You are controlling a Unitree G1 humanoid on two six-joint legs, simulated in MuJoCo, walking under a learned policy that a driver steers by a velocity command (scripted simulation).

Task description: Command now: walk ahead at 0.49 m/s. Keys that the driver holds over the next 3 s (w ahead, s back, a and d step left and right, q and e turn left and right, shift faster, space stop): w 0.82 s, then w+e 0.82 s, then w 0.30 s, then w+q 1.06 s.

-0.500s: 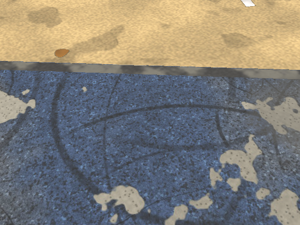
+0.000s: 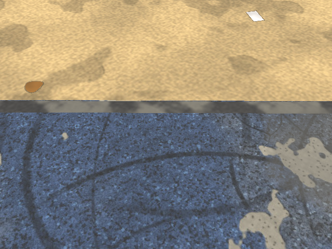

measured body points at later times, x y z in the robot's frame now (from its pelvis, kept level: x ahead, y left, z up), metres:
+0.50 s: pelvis +0.27 -0.08 +0.00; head +0.29 -0.10 +0.45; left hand +0.33 +0.18 -0.12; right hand +0.36 -0.35 -0.14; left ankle +0.28 +0.08 -0.66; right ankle +0.29 -0.16 -0.74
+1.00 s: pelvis +0.55 -0.01 -0.01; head +0.58 +0.00 +0.44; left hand +0.58 +0.25 -0.16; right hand +0.66 -0.28 -0.12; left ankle +0.61 +0.07 -0.74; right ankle +0.45 -0.16 -0.65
